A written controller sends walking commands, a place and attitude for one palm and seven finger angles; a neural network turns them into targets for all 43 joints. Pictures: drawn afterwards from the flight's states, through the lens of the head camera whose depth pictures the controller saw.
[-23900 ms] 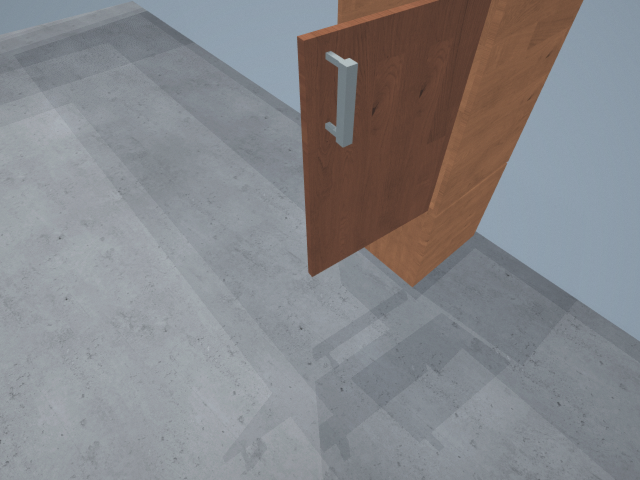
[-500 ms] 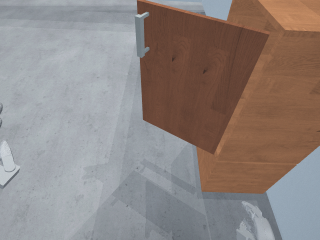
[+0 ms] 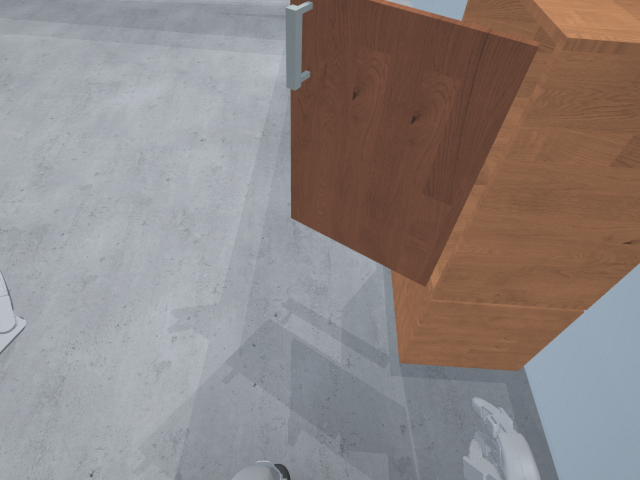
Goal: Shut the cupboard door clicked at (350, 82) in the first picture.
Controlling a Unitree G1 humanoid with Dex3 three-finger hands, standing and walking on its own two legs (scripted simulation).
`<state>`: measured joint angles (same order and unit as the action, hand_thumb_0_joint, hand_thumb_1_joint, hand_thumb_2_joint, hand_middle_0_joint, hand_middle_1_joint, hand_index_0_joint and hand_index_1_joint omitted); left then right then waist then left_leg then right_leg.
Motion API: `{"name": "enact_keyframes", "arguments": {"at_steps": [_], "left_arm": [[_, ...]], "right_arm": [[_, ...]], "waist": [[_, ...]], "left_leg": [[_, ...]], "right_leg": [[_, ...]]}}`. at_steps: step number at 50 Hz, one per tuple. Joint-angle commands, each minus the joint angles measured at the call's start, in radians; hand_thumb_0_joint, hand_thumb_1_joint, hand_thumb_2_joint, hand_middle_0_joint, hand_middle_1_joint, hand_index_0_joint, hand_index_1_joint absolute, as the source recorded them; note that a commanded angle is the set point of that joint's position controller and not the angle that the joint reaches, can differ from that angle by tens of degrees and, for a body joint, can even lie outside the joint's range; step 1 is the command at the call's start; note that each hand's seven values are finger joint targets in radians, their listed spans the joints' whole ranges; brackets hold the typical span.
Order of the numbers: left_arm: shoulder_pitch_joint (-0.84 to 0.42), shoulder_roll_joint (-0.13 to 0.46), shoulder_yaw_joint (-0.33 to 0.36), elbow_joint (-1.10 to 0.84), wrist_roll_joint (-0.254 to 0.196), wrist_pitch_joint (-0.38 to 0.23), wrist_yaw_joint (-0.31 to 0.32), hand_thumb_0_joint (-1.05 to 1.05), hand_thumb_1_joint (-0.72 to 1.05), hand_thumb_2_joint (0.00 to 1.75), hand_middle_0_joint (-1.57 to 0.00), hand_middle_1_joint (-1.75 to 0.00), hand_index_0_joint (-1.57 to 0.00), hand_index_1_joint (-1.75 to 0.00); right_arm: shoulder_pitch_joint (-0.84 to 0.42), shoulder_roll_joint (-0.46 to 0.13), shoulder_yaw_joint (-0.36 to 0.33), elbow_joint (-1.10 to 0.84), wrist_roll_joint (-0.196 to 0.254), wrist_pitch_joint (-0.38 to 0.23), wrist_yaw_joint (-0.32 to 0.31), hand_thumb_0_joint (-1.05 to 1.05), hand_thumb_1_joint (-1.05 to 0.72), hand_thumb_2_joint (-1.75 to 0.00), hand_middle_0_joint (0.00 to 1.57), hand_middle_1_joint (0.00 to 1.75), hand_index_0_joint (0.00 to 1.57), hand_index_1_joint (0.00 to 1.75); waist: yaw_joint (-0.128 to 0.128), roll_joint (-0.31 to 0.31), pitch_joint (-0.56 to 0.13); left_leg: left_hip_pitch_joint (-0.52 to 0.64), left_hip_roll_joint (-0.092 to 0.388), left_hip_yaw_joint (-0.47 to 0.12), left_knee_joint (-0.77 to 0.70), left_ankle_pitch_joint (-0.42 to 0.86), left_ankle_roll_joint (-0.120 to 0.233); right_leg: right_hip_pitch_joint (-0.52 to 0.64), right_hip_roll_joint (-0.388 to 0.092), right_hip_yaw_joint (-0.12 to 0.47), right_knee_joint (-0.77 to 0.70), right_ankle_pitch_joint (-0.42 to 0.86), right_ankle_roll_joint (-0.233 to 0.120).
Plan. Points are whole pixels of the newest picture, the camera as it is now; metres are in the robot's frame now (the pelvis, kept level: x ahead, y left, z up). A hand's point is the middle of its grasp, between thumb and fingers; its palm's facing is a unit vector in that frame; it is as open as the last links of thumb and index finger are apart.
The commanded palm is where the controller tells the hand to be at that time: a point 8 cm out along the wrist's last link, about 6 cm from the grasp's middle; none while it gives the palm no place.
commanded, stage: step back with the hand held close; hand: left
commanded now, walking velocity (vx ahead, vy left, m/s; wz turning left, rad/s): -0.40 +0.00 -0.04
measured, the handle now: (300, 46) +0.79 +0.10 +0.17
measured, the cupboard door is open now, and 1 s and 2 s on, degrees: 60 60 60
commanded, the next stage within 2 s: stop stepping back and stand still in 0.26 s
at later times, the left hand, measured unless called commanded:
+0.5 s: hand out of the picture +0.14 +0.31 +0.18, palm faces +0.41 -0.83 -0.38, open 7.4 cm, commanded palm +0.10 +0.34 +0.19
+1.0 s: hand out of the picture +0.12 +0.35 +0.17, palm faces +0.39 -0.86 -0.34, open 7.4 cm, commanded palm +0.06 +0.38 +0.19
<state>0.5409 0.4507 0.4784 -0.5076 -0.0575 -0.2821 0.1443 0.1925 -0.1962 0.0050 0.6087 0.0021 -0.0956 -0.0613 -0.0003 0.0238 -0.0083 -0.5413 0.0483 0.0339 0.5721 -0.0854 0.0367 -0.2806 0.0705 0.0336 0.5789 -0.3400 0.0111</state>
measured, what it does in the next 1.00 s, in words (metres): walks backwards: left foot, then right foot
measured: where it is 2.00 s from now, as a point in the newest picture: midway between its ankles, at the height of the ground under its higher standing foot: outside the picture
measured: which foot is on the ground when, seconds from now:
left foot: down 0.00-0.38, up 0.40-0.46, down 0.48-0.76, up 0.78-0.92, down 0.94-1.00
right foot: down 0.00-0.48, up 0.50-0.76, down 0.78-1.00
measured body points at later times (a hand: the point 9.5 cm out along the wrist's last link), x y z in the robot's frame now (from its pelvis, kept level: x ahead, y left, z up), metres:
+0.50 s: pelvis -0.07 +0.06 +0.00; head -0.08 +0.10 +0.44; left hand +0.11 +0.35 +0.20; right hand +0.08 -0.20 -0.07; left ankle +0.04 +0.12 -0.72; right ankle -0.05 -0.13 -0.72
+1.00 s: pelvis -0.12 +0.10 +0.00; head -0.15 +0.13 +0.45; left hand +0.09 +0.40 +0.19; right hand -0.04 -0.17 -0.09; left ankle -0.05 +0.18 -0.72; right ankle -0.20 +0.01 -0.72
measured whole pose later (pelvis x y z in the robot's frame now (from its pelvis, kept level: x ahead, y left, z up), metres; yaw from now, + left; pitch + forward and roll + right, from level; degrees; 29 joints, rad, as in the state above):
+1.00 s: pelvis -0.12 +0.10 +0.00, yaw -8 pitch -2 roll -1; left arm 0.49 0.40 0.43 -0.44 -0.06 -0.12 0.18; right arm 0.29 -0.22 0.00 0.70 0.00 -0.04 -0.09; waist -0.03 -0.05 -0.06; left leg -0.36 -0.01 0.06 0.65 -0.26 0.05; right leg -0.14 0.02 -0.05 0.65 -0.47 -0.03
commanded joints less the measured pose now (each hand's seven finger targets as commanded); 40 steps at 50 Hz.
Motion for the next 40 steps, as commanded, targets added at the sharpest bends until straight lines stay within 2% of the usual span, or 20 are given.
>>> {"name": "enact_keyframes", "arguments": {"at_steps": [1,5,9,12,16,18,20,21,23,24,25,26,29,33,35,36,37,38,39,40], "left_arm": [[-0.06,0.197,0.079,-0.218,-0.014,-0.046,0.026,0.0,0.9,0.9,-0.2,-0.3,-0.2,-0.3],[-0.077,0.226,0.091,-0.185,-0.004,-0.028,0.039,0.0,0.9,0.9,-0.2,-0.3,-0.2,-0.3],[-0.084,0.202,0.084,-0.148,-0.007,-0.046,0.034,0.0,0.9,0.9,-0.2,-0.3,-0.2,-0.3],[-0.072,0.202,0.116,-0.18,-0.015,-0.058,0.021,0.0,0.9,0.9,-0.2,-0.3,-0.2,-0.3],[-0.003,0.188,0.094,-0.241,-0.036,-0.059,0.009,0.0,0.9,0.9,-0.2,-0.3,-0.2,-0.3],[-0.043,0.215,0.084,-0.265,-0.017,-0.05,0.021,0.0,0.9,0.9,-0.2,-0.3,-0.2,-0.3],[-0.039,0.226,0.104,-0.247,0.002,-0.023,0.041,0.0,0.9,0.9,-0.2,-0.3,-0.2,-0.3],[-0.055,0.169,0.054,-0.238,0.005,-0.002,0.043,0.0,0.9,0.9,-0.2,-0.3,-0.2,-0.3],[-0.228,0.149,0.039,-0.203,0.011,0.028,0.055,0.0,0.9,0.9,-0.2,-0.3,-0.2,-0.3],[-0.302,0.131,0.029,-0.189,0.011,0.028,0.058,0.0,0.9,0.9,-0.2,-0.3,-0.2,-0.3],[-0.368,0.164,0.038,-0.201,0.014,0.018,0.055,0.0,0.9,0.9,-0.2,-0.3,-0.2,-0.3],[-0.27,0.162,0.056,-0.144,0.012,0.022,0.046,0.0,0.9,0.9,-0.2,-0.3,-0.2,-0.3],[-0.085,0.143,0.04,-0.278,0.002,0.054,0.023,0.0,0.9,0.9,-0.2,-0.3,-0.2,-0.3],[0.079,0.16,0.04,-0.379,-0.019,0.084,0.019,0.0,0.9,0.9,-0.2,-0.3,-0.2,-0.3],[0.123,0.223,0.09,-0.34,-0.02,0.106,0.023,0.0,0.9,0.9,-0.2,-0.3,-0.2,-0.3],[0.113,0.221,0.093,-0.33,-0.024,0.112,0.02,0.0,0.9,0.9,-0.2,-0.3,-0.2,-0.3],[0.056,0.253,0.122,-0.316,-0.025,0.112,0.023,0.0,0.9,0.9,-0.2,-0.3,-0.2,-0.3],[-0.019,0.286,0.159,-0.291,-0.039,0.106,0.031,0.0,0.9,0.9,-0.2,-0.3,-0.2,-0.3],[-0.068,0.304,0.189,-0.227,-0.043,0.093,0.041,0.0,0.9,0.9,-0.2,-0.3,-0.2,-0.3],[-0.1,0.222,0.119,-0.158,-0.044,0.105,0.035,0.0,0.9,0.9,-0.2,-0.3,-0.2,-0.3]], "right_arm": [[-0.057,-0.123,-0.059,-0.11,0.003,-0.046,-0.017,0.0,-0.9,-0.9,0.2,0.3,0.2,0.3],[-0.07,-0.125,-0.057,-0.104,-0.003,-0.022,-0.035,0.0,-0.9,-0.9,0.2,0.3,0.2,0.3],[-0.09,-0.151,-0.053,-0.128,0.002,-0.024,-0.04,0.0,-0.9,-0.9,0.2,0.3,0.2,0.3],[-0.101,-0.161,-0.064,-0.14,-0.01,-0.032,-0.036,0.0,-0.9,-0.9,0.2,0.3,0.2,0.3],[-0.059,-0.128,-0.072,-0.143,-0.007,-0.037,-0.007,0.0,-0.9,-0.9,0.2,0.3,0.2,0.3],[-0.033,-0.125,-0.076,-0.117,0.0,-0.03,-0.004,0.0,-0.9,-0.9,0.2,0.3,0.2,0.3],[0.013,-0.137,-0.087,-0.087,-0.019,-0.024,-0.008,0.0,-0.9,-0.9,0.2,0.3,0.2,0.3],[0.025,-0.123,-0.066,-0.082,-0.023,-0.011,-0.009,0.0,-0.9,-0.9,0.2,0.3,0.2,0.3],[-0.01,-0.154,-0.039,-0.091,-0.019,-0.013,-0.033,0.0,-0.9,-0.9,0.2,0.3,0.2,0.3],[-0.013,-0.177,-0.041,-0.094,-0.006,-0.036,-0.043,0.0,-0.9,-0.9,0.2,0.3,0.2,0.3],[-0.03,-0.168,-0.059,-0.107,0.005,-0.056,-0.053,0.0,-0.9,-0.9,0.2,0.3,0.2,0.3],[-0.036,-0.158,-0.058,-0.095,0.001,-0.068,-0.043,0.0,-0.9,-0.9,0.2,0.3,0.2,0.3],[-0.064,-0.126,-0.057,-0.131,0.001,-0.057,0.007,0.0,-0.9,-0.9,0.2,0.3,0.2,0.3],[-0.054,-0.113,-0.043,-0.147,-0.017,-0.024,0.032,0.0,-0.9,-0.9,0.2,0.3,0.2,0.3],[-0.022,-0.112,-0.045,-0.14,-0.022,-0.002,0.024,0.0,-0.9,-0.9,0.2,0.3,0.2,0.3],[-0.004,-0.1,-0.042,-0.13,-0.025,0.016,0.02,0.0,-0.9,-0.9,0.2,0.3,0.2,0.3],[0.002,-0.099,-0.042,-0.116,-0.022,0.037,0.015,0.0,-0.9,-0.9,0.2,0.3,0.2,0.3],[-0.003,-0.105,-0.039,-0.095,-0.022,0.041,0.004,0.0,-0.9,-0.9,0.2,0.3,0.2,0.3],[-0.014,-0.114,-0.036,-0.089,-0.028,0.034,-0.002,0.0,-0.9,-0.9,0.2,0.3,0.2,0.3],[-0.016,-0.105,-0.047,-0.069,-0.006,0.021,-0.003,0.0,-0.9,-0.9,0.2,0.3,0.2,0.3]], "waist": [[-0.015,-0.088,-0.162],[-0.027,-0.045,-0.136],[-0.026,0.084,0.019],[0.005,0.252,-0.063],[-0.001,0.172,-0.176],[-0.021,-0.067,-0.128],[-0.024,-0.206,-0.087],[-0.042,-0.188,-0.052],[-0.051,0.082,0.051],[-0.043,0.29,0.066],[-0.021,0.262,0.039],[-0.018,0.264,-0.029],[0.013,0.232,-0.085],[0.006,0.293,-0.127],[-0.006,0.211,-0.138],[-0.014,0.092,-0.147],[-0.026,-0.061,-0.101],[-0.03,-0.123,-0.066],[-0.036,-0.099,-0.053],[-0.036,-0.203,-0.072]], "left_leg": [[0.347,0.023,-0.039,-0.013,-0.183,-0.052],[0.385,0.026,-0.049,0.005,-0.036,-0.048],[0.242,0.081,-0.162,-0.177,-0.453,-0.032],[-0.057,0.211,-0.299,-0.498,-0.626,-0.008],[0.146,0.111,-0.091,-0.278,-0.4,-0.059],[0.408,-0.022,0.022,0.092,-0.29,-0.095],[0.513,-0.052,-0.068,0.433,-0.271,-0.091],[0.436,-0.01,-0.114,0.388,-0.298,-0.07],[0.182,0.051,-0.195,-0.144,-0.396,-0.033],[-0.008,0.152,-0.369,-0.39,-0.536,0.009],[-0.037,0.219,-0.509,-0.472,-0.693,0.044],[0.012,0.23,-0.511,-0.517,-0.826,0.014],[0.105,0.18,-0.363,-0.538,-0.694,-0.095],[0.152,0.104,-0.188,-0.501,-0.488,-0.118],[0.146,0.031,-0.108,-0.379,-0.384,-0.133],[0.165,-0.004,-0.059,-0.225,-0.3,-0.121],[0.21,-0.023,-0.024,0.045,-0.242,-0.094],[0.2,-0.021,-0.037,0.226,-0.199,-0.083],[0.185,0.006,-0.05,0.294,-0.167,-0.082],[0.177,-0.016,-0.095,0.336,-0.234,-0.085]], "right_leg": [[-0.174,-0.2,0.188,-0.229,0.106,-0.084],[-0.214,-0.183,0.14,-0.217,0.223,-0.056],[-0.27,-0.076,0.058,-0.228,-0.302,-0.056],[0.152,0.048,-0.059,0.066,-0.133,-0.041],[0.071,-0.046,0.002,-0.115,-0.146,-0.078],[-0.325,-0.217,0.17,-0.354,-0.3,-0.129],[-0.578,-0.379,0.293,-0.427,-0.418,-0.213],[-0.501,-0.356,0.179,-0.332,-0.311,-0.181],[-0.28,-0.149,-0.012,-0.045,-0.296,-0.042],[-0.091,-0.022,-0.087,0.193,-0.199,0.002],[-0.015,0.007,-0.048,0.305,-0.153,0.009],[-0.009,0.019,-0.016,0.38,-0.183,0.006],[0.029,0.066,-0.065,0.379,-0.141,-0.012],[0.215,0.09,-0.157,-0.012,-0.179,-0.047],[0.314,0.038,-0.126,-0.247,-0.115,-0.072],[0.295,-0.059,-0.045,-0.324,-0.072,-0.099],[0.105,-0.237,0.117,-0.398,-0.097,-0.162],[-0.029,-0.368,0.196,-0.433,-0.126,-0.244],[-0.049,-0.392,0.154,-0.397,-0.061,-0.271],[-0.09,-0.363,0.156,-0.378,-0.278,-0.252]]}}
